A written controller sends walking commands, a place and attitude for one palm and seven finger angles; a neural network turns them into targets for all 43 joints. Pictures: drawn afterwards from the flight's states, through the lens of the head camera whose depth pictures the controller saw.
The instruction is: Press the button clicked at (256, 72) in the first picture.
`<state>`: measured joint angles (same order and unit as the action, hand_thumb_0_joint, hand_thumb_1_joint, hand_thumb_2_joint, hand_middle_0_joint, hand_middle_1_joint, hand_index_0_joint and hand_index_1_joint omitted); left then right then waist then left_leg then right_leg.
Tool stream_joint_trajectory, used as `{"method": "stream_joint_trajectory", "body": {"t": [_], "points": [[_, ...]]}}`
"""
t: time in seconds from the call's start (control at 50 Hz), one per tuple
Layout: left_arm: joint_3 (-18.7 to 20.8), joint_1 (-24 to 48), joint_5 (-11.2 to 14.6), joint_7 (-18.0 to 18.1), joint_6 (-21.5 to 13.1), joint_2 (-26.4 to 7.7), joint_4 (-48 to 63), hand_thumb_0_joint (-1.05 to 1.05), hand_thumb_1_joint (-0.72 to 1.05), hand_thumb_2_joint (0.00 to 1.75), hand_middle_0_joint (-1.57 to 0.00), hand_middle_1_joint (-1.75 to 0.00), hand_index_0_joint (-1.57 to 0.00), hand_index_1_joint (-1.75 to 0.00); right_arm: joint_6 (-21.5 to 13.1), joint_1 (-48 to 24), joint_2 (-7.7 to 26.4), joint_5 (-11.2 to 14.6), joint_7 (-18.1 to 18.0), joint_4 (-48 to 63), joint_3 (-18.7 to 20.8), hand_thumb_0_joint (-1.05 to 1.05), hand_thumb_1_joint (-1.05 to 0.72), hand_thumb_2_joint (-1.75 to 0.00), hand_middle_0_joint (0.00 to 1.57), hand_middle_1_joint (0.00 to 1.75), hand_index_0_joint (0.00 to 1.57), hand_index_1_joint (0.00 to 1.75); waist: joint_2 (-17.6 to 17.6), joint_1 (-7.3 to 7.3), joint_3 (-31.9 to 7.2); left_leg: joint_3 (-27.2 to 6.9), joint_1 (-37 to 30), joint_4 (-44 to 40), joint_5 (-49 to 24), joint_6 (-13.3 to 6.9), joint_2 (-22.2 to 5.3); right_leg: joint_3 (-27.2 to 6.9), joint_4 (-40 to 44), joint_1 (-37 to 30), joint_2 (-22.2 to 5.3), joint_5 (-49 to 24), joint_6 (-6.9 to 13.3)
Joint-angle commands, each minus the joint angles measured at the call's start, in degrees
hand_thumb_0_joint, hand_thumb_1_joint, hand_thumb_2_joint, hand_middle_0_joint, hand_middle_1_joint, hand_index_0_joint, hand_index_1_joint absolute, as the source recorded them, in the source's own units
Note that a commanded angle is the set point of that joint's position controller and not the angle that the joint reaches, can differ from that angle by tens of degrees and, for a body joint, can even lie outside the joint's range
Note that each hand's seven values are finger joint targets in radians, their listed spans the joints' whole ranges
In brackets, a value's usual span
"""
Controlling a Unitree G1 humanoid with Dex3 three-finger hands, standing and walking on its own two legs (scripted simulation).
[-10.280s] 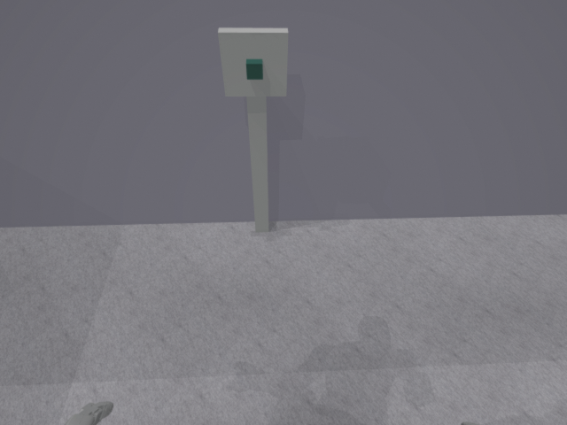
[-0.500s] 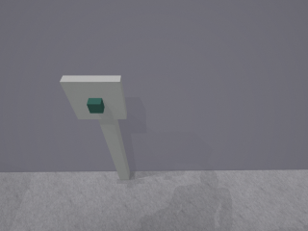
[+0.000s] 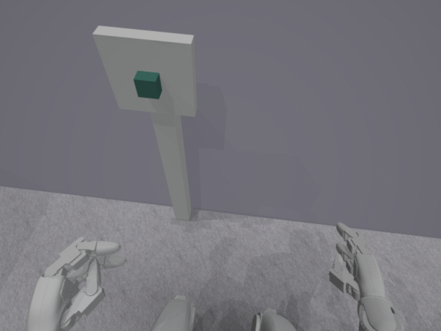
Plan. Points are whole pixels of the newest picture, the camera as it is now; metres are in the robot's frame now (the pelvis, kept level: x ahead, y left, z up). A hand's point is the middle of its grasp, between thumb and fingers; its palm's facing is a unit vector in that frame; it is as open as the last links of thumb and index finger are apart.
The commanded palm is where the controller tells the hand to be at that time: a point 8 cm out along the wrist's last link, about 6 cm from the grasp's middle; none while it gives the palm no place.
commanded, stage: raise the hand and make a fist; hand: left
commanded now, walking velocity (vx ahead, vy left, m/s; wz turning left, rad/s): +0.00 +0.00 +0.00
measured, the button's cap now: (148, 84) +0.54 +0.23 +0.11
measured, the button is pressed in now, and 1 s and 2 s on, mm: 0 0 0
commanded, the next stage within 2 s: aim a knuckle at the button in 1.46 s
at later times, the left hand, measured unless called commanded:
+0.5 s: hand (97, 253) +0.21 +0.22 +0.06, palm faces +0.01 -1.00 -0.07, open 3.1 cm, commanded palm +0.18 +0.28 +0.08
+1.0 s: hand (77, 218) +0.24 +0.25 +0.10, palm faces +0.06 -1.00 -0.07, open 3.1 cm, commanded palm +0.22 +0.30 +0.10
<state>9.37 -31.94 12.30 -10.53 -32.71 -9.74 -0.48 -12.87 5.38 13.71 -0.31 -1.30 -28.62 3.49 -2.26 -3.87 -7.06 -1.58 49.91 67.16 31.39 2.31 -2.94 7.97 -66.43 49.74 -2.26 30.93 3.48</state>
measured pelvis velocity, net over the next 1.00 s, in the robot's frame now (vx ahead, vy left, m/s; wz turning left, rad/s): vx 0.02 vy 0.04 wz -0.01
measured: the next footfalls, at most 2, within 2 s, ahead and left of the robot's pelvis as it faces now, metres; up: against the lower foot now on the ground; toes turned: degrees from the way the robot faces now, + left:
none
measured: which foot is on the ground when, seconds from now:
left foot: down 0.00-1.00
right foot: down 0.00-1.00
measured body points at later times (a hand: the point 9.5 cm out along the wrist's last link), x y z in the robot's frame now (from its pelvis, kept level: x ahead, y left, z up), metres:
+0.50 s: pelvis -0.01 +0.03 +0.01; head +0.06 +0.04 +0.46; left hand +0.20 +0.27 +0.07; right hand +0.15 -0.23 -0.07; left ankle +0.01 +0.14 -0.65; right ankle +0.02 -0.08 -0.65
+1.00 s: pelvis +0.02 +0.04 +0.03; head +0.07 +0.05 +0.48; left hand +0.23 +0.30 +0.11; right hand +0.20 -0.18 -0.04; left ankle +0.01 +0.14 -0.65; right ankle +0.02 -0.08 -0.65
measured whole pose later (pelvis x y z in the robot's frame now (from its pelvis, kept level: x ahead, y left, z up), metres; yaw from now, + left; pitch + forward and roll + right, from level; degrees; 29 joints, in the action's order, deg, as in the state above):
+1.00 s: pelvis +0.02 +0.04 +0.03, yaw -1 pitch +11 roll -3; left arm 12.5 -22.1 15.5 -13.0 -17.4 -14.5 4.8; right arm -10.9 14.1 12.3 1.1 -2.7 -29.9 -2.1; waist 1.1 -0.8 -6.6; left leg 0.2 39.9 57.4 29.0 -1.0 -1.8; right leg 6.5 -53.5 38.6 -2.6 26.1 -0.3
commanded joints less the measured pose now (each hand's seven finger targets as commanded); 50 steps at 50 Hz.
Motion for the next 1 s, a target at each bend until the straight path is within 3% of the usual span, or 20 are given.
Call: {"method": "stream_joint_trajectory", "body": {"t": [0.0,0.02,0.08,0.12,0.16,0.2,0.22,0.28,0.34,0.38,0.4,0.46,0.5,0.54,0.62,0.7,0.76,0.84,0.9,0.98], "points": [[-3.73,16.09,1.84,-5.21,-6.91,-5.12,19.66,0.0,0.9,0.9,-0.97,-1.14,-0.97,-1.14,-3.12,4.24,6.26,0.69,-1.63,4.38,0.14,0.0,-0.9,-0.9,0.2,0.3,0.2,0.3,5.42,9.44,-11.23,0.42,-4.32,-3.68,-14.37,-4.54,1.85,-10.3,13.05,-6.26,1.74,-12.43,-2.34],[-3.02,15.02,2.21,-7.0,-4.48,-5.9,15.3,0.0,0.9,0.9,-1.0,-1.17,-1.0,-1.17,-3.17,4.26,6.53,1.22,-1.96,4.02,0.11,0.0,-0.9,-0.9,0.2,0.3,0.2,0.3,3.06,9.19,-9.84,0.34,-2.01,-3.88,-12.34,-4.29,1.91,-10.56,14.01,-6.91,1.69,-9.91,-2.7],[1.05,8.28,3.73,-10.56,6.49,-8.87,6.73,0.0,0.9,0.9,-1.08,-1.26,-1.08,-1.26,-2.22,3.13,7.06,2.83,-2.9,5.98,0.01,0.0,-0.9,-0.9,0.2,0.3,0.2,0.3,-2.03,5.95,-9.96,0.71,1.56,-6.76,-8.96,-4.13,2.95,-12.41,18.66,-12.27,0.67,-1.99,-3.67],[4.46,4.23,5.03,-10.66,13.42,-10.41,7.78,0.0,0.9,0.9,-1.13,-1.32,-1.13,-1.32,-1.18,1.9,6.55,3.52,-2.99,8.63,-0.07,0.0,-0.9,-0.9,0.2,0.3,0.2,0.3,-0.3,2.45,-13.77,1.32,-0.9,-9.67,-10.56,-4.05,3.9,-12.41,19.7,-18.04,0.12,-2.44,-3.78],[8.22,3.77,6.12,-7.33,17.12,-11.24,12.81,0.0,0.9,0.9,-1.19,-1.38,-1.19,-1.38,-0.43,0.96,5.15,3.39,-3.04,9.74,-0.13,0.0,-0.9,-0.9,0.2,0.3,0.2,0.3,0.49,0.77,-15.54,1.41,-3.26,-11.91,-12.81,-3.86,4.02,-11.39,19.92,-21.18,-0.29,-5.16,-3.95],[10.19,2.52,6.7,-2.42,16.43,-10.18,15.12,0.0,0.9,0.9,-1.24,-1.44,-1.24,-1.44,-0.21,0.61,3.58,2.81,-3.06,9.0,-0.26,0.0,-0.9,-0.9,0.2,0.3,0.2,0.3,-1.75,-0.19,-14.62,0.55,-4.43,-13.07,-15.11,-3.57,3.22,-9.21,18.22,-21.45,0.78,-9.16,-3.58],[10.28,3.57,6.33,-0.21,14.49,-9.86,18.52,0.0,0.9,0.9,-1.27,-1.47,-1.27,-1.47,-0.37,1.91,3.36,2.5,-2.86,8.77,-0.16,0.0,-0.9,-0.9,0.2,0.3,0.2,0.3,0.02,-0.21,-14.87,0.54,-5.31,-13.68,-16.32,-3.41,3.09,-8.35,17.39,-21.08,1.04,-11.34,-3.27],[7.63,5.18,3.59,3.83,8.09,-8.09,18.37,0.0,0.9,0.9,-1.3,-1.5,-1.3,-1.5,-1.08,4.1,3.49,1.46,-2.19,6.54,-0.03,0.0,-0.9,-0.9,0.2,0.3,0.2,0.3,2.3,1.95,-10.3,0.49,-5.67,-14.43,-15.56,-3.24,2.69,-5.97,15.84,-15.33,1.87,-10.59,-2.78],[1.55,8.37,0.64,2.83,3.11,-6.55,15.75,0.0,0.9,0.9,-1.3,-1.5,-1.3,-1.5,-2.35,4.79,5.34,0.99,-1.73,5.35,-0.3,0.0,-0.9,-0.9,0.2,0.3,0.2,0.3,4.93,5.33,-5.66,0.03,-5.98,-13.72,-10.53,-3.47,2.52,-5.14,15.54,-7.69,1.98,-4.55,-2.44],[-1.2,9.07,0.75,0.07,2.23,-5.82,14.05,0.0,0.9,0.9,-1.3,-1.5,-1.3,-1.5,-3.31,5.5,6.74,1.33,-1.8,5.56,-0.35,0.0,-0.9,-0.9,0.2,0.3,0.2,0.3,4.28,6.41,-5.32,-0.21,-5.91,-13.98,-6.72,-3.58,2.67,-5.07,16.1,-5.97,1.95,-1.22,-2.45],[-2.05,9.28,1.26,-1.57,2.7,-5.7,14.06,0.0,0.9,0.9,-1.3,-1.5,-1.3,-1.5,-3.56,5.53,7.26,1.53,-1.98,5.96,-0.36,0.0,-0.9,-0.9,0.2,0.3,0.2,0.3,3.47,6.63,-5.87,-0.45,-6.17,-14.13,-6.24,-3.79,2.73,-5.18,16.45,-6.51,1.96,-1.08,-2.42],[2.81,8.15,2.6,-3.61,5.08,-10.59,16.07,0.0,0.9,0.9,-1.3,-1.5,-1.3,-1.5,-3.8,6.41,8.0,2.13,-2.7,7.16,-0.02,0.0,-0.9,-0.9,0.2,0.3,0.2,0.3,4.37,4.46,-11.52,-0.39,-8.77,-15.94,-8.82,-3.77,2.96,-5.19,17.13,-11.34,1.87,-3.84,-2.42],[6.68,7.4,3.22,-2.5,6.69,-13.04,18.41,0.0,0.9,0.9,-1.3,-1.5,-1.3,-1.5,-3.45,6.04,7.51,2.18,-2.9,7.16,0.0,0.0,-0.9,-0.9,0.2,0.3,0.2,0.3,6.4,2.8,-13.8,-0.47,-10.97,-16.97,-12.15,-3.52,2.93,-4.42,16.58,-14.23,2.21,-7.3,-2.13],[7.62,6.13,3.89,-0.44,7.43,-11.74,21.03,0.0,0.9,0.9,-1.3,-1.5,-1.3,-1.5,-2.95,6.01,6.38,2.13,-2.86,7.51,-0.15,0.0,-0.9,-0.9,0.2,0.3,0.2,0.3,7.06,1.97,-14.42,-0.61,-13.48,-17.96,-16.97,-3.19,2.77,-3.22,15.84,-15.96,2.41,-12.54,-2.03],[4.91,6.65,3.26,2.11,8.69,-8.01,18.43,0.0,0.9,0.9,-1.3,-1.5,-1.3,-1.5,-1.6,6.15,6.04,1.7,-2.19,7.23,-0.61,0.0,-0.9,-0.9,0.2,0.3,0.2,0.3,5.18,3.9,-8.94,-0.84,-13.66,-17.92,-19.62,-2.86,2.41,-2.11,16.18,-14.15,2.98,-15.84,-2.33],[1.11,9.21,1.62,-0.66,10.49,-7.33,14.44,0.0,0.9,0.9,-1.3,-1.5,-1.3,-1.5,-0.94,6.67,7.26,1.63,-1.8,7.47,-1.11,0.0,-0.9,-0.9,0.2,0.3,0.2,0.3,4.68,5.65,-5.21,-1.39,-13.09,-18.27,-17.56,-2.91,2.26,-1.97,16.97,-12.17,3.02,-14.56,-2.29],[2.59,11.4,1.73,-3.2,11.77,-10.05,16.05,0.0,0.9,0.9,-1.3,-1.5,-1.3,-1.5,-1.01,7.18,7.59,1.92,-2.04,8.28,-1.31,0.0,-0.9,-0.9,0.2,0.3,0.2,0.3,6.83,4.89,-8.45,-1.28,-15.02,-18.83,-18.98,-2.69,2.41,-2.42,17.44,-14.41,2.8,-15.96,-2.14],[7.53,12.99,3.65,-3.0,11.65,-12.96,19.79,0.0,0.9,0.9,-1.3,-1.5,-1.3,-1.5,-1.03,7.36,6.86,1.88,-2.3,8.22,-1.67,0.0,-0.9,-0.9,0.2,0.3,0.2,0.3,7.16,3.54,-12.75,-1.22,-18.17,-19.19,-24.09,-2.45,2.42,-2.48,17.58,-18.07,2.99,-20.2,-2.06],[8.6,13.51,4.74,-1.87,10.93,-12.47,18.82,0.0,0.9,0.9,-1.3,-1.5,-1.3,-1.5,-0.97,6.92,6.49,1.78,-2.3,7.38,-1.98,0.0,-0.9,-0.9,0.2,0.3,0.2,0.3,5.69,3.4,-11.13,-1.38,-17.88,-19.49,-24.66,-2.3,2.34,-2.23,17.82,-18.59,3.37,-20.68,-2.02],[6.67,15.01,4.36,-2.67,11.54,-10.91,15.43,0.0,0.9,0.9,-1.3,-1.5,-1.3,-1.5,-1.07,7.27,7.17,1.93,-2.15,6.47,-2.0,0.0,-0.9,-0.9,0.2,0.3,0.2,0.3,7.54,4.51,-9.14,-0.98,-17.55,-19.82,-23.25,-2.27,2.5,-2.42,18.79,-17.64,2.94,-20.19,-2.2]]}}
